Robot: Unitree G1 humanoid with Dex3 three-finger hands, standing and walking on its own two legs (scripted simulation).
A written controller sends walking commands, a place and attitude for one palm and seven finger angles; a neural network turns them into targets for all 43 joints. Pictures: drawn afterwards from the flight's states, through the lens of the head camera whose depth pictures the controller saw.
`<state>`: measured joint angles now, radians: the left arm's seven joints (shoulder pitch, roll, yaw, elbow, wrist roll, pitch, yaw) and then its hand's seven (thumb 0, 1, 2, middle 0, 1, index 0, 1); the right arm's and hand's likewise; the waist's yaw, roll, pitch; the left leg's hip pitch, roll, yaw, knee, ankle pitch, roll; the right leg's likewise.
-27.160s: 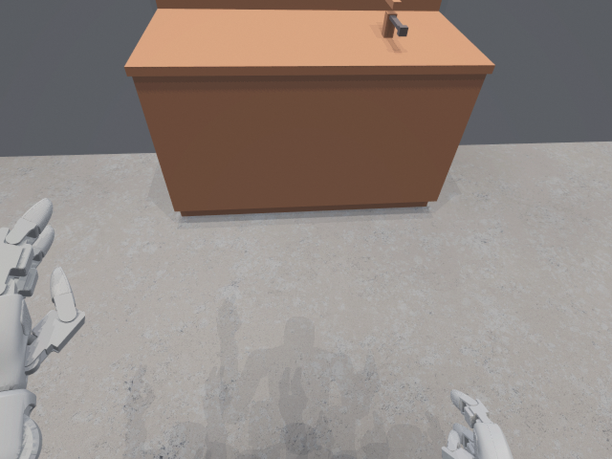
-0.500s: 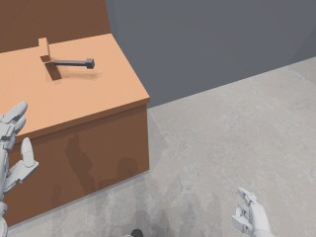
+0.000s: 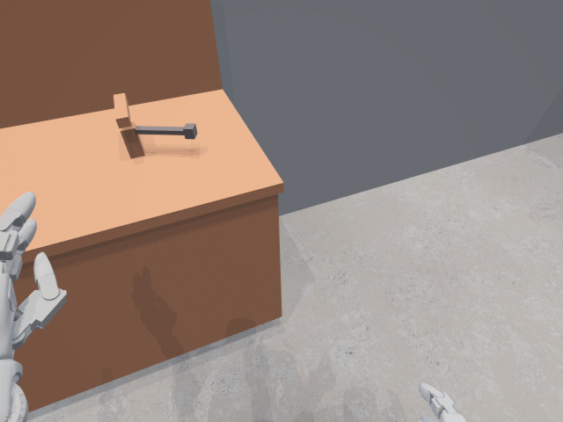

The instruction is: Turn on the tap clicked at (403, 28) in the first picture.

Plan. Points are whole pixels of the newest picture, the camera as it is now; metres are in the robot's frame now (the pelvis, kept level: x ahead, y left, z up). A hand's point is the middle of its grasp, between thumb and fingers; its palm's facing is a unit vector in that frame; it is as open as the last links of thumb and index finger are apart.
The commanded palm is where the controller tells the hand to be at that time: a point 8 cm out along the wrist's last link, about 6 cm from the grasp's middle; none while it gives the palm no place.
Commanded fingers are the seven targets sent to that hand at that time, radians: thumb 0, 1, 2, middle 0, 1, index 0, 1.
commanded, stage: stop stepping back and stand still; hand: left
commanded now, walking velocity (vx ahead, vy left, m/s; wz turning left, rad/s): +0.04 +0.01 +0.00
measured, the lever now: (190, 131) +0.76 +0.26 +0.05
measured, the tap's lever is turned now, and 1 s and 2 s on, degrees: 64 64 64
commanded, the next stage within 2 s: stand and check the lever's angle in 0.24 s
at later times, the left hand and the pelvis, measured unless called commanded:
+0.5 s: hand (68, 289) +0.22 +0.25 +0.16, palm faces +0.40 -0.84 -0.37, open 7.4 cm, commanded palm +0.17 +0.29 +0.18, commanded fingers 0.00 0.90 0.90 -0.20 -0.30 -0.20 -0.30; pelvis +0.01 +0.01 +0.01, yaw +0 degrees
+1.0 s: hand (76, 267) +0.25 +0.26 +0.16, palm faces +0.46 -0.80 -0.38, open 7.4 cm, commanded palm +0.19 +0.29 +0.18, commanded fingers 0.00 0.90 0.90 -0.20 -0.30 -0.20 -0.30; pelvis +0.04 +0.01 -0.01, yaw +2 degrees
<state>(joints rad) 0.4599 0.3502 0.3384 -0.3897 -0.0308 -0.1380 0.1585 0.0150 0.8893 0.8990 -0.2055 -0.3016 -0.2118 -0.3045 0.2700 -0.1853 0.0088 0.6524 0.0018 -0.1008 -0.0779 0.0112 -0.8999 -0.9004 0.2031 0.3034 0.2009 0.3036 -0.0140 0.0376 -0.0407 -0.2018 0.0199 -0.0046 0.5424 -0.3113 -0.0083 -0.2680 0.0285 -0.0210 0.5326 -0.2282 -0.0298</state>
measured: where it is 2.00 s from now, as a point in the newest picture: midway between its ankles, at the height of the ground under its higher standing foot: outside the picture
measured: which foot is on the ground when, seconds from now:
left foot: down 0.00-1.00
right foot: down 0.00-1.00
